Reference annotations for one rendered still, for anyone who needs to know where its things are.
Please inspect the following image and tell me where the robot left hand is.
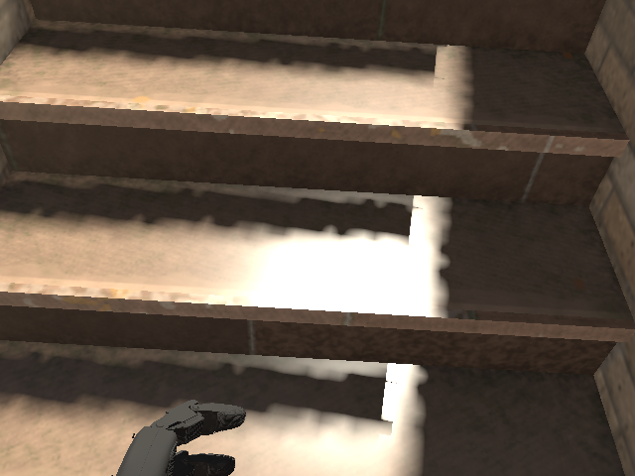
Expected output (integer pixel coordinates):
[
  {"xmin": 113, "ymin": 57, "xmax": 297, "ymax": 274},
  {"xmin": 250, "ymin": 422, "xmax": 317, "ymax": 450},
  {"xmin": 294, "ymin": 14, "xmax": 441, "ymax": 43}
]
[{"xmin": 111, "ymin": 400, "xmax": 246, "ymax": 476}]

